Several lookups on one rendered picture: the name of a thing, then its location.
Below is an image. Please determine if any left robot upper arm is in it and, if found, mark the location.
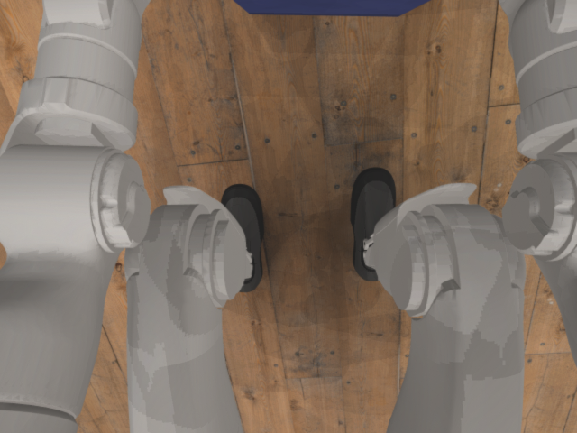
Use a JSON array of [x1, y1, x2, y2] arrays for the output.
[[0, 144, 151, 433]]

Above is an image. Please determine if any right robot forearm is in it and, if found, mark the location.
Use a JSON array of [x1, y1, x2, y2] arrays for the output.
[[499, 0, 577, 160]]

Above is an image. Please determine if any right robot upper arm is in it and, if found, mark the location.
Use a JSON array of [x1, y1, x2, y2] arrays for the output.
[[502, 152, 577, 367]]

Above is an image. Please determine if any left robot forearm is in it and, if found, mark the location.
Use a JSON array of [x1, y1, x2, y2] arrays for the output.
[[0, 0, 151, 156]]

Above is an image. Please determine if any left robot thigh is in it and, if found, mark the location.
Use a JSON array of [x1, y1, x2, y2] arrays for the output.
[[126, 204, 243, 433]]

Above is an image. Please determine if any right robot shin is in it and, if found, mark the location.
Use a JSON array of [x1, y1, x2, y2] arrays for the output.
[[363, 183, 526, 296]]

